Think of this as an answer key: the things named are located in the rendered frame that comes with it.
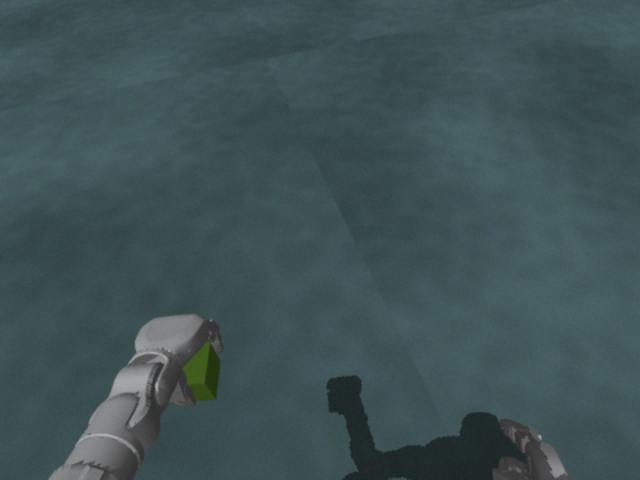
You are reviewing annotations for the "cube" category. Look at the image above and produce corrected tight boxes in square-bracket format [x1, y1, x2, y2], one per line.
[182, 343, 221, 402]

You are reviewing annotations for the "left robot hand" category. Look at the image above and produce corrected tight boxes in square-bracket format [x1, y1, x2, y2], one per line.
[135, 314, 223, 407]

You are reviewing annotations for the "right robot hand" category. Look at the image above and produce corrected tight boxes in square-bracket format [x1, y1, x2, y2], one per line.
[492, 419, 570, 480]

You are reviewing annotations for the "left robot arm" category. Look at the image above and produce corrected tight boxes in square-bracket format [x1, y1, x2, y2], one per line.
[48, 348, 181, 480]

